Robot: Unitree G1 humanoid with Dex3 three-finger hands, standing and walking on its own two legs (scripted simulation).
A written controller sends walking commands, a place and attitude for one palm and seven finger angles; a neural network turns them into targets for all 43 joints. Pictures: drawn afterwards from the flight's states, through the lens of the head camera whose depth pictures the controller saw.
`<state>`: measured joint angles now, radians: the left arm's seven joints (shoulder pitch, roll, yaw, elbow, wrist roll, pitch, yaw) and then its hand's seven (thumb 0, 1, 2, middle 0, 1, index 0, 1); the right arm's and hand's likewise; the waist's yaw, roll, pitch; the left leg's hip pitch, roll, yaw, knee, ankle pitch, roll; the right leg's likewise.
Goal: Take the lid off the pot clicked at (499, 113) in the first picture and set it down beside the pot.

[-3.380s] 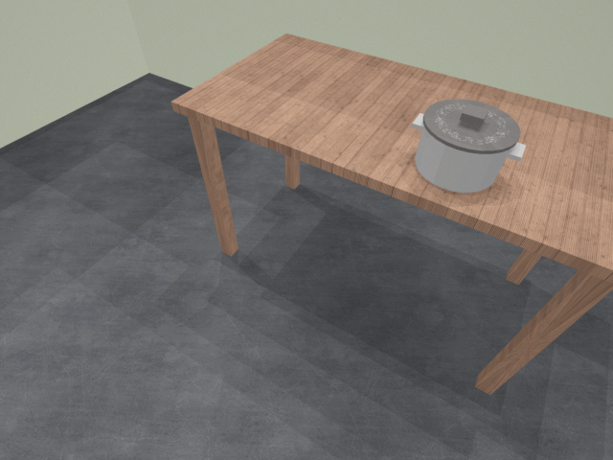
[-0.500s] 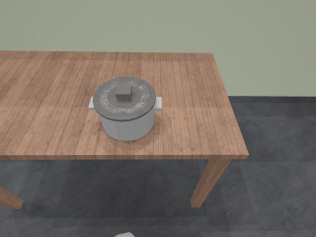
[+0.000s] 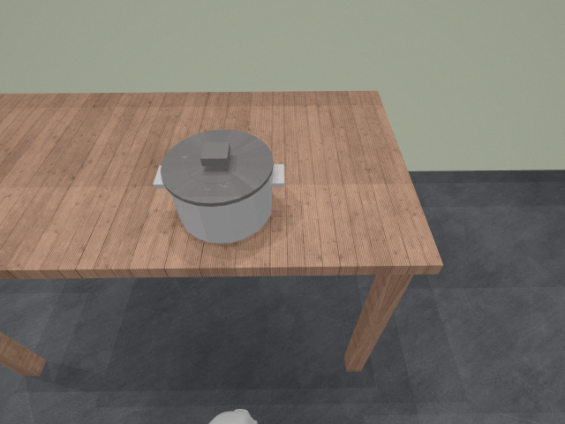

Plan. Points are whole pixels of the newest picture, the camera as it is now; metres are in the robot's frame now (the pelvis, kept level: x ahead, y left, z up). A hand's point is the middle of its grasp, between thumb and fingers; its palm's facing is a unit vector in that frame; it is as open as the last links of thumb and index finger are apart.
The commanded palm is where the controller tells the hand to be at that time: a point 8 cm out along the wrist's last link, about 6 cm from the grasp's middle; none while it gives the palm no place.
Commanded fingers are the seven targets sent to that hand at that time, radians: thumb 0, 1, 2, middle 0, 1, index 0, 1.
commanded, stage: come to a stop and stand still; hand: left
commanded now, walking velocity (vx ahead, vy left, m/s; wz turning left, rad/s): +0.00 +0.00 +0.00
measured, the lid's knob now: (215, 153) +0.52 +0.16 +0.09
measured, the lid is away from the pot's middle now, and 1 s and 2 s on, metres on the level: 0.00 0.00 0.00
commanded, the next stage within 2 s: look again from close up in 0.34 s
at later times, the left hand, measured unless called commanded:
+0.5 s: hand out of the picture -0.01 +0.17 -0.16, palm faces +0.03 -0.98 -0.19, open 7.4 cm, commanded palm none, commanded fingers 0.00 0.90 0.90 -0.20 -0.30 -0.20 -0.30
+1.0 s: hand out of the picture -0.03 +0.15 -0.16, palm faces +0.05 -0.99 -0.15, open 7.4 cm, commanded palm none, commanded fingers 0.00 0.90 0.90 -0.20 -0.30 -0.20 -0.30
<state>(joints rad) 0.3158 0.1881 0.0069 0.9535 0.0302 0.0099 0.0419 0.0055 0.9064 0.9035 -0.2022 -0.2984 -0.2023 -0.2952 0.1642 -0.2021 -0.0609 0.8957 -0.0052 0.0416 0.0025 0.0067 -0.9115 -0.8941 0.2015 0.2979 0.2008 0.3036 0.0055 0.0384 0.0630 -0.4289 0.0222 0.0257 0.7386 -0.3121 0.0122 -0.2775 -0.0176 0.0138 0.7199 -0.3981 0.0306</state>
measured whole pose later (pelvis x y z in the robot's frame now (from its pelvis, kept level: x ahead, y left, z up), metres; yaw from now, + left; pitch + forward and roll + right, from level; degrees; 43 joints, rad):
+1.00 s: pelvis -0.01 -0.01 +0.02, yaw +1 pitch -1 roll -1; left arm 0.36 0.16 0.00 1.05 0.02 0.00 0.02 0.01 0.91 0.90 -0.20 -0.30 -0.20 -0.30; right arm 0.30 -0.15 -0.03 1.02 -0.01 0.00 -0.02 0.01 -0.93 -0.89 0.20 0.30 0.20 0.30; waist 0.01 -0.01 0.02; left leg -0.38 0.00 -0.03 0.51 -0.16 0.00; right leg -0.24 0.01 0.02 0.53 -0.29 0.01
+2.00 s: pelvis +0.08 -0.02 +0.03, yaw +0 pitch +0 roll +0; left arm 0.30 0.17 -0.01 1.05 0.01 -0.02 0.03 0.00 0.91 0.90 -0.20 -0.30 -0.20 -0.30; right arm 0.22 -0.16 -0.01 1.10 0.00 -0.02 -0.03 0.01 -0.92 -0.89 0.20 0.30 0.20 0.30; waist 0.01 -0.03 0.05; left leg -0.22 0.00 -0.01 0.45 -0.23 -0.01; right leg -0.05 0.00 0.03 0.40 -0.35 0.00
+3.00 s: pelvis +0.03 +0.00 +0.02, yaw +2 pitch -3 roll -1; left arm 0.62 0.27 0.09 -0.05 -0.01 0.01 0.06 0.02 0.90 0.90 -1.27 -1.47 -1.27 -1.47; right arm 0.19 -0.18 0.06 0.63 0.00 -0.09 -0.09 0.02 -0.91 -0.89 0.21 0.30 0.20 0.30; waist 0.05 0.02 0.04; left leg -0.27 -0.01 -0.04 0.50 -0.19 0.01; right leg -0.09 -0.01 -0.01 0.45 -0.31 0.02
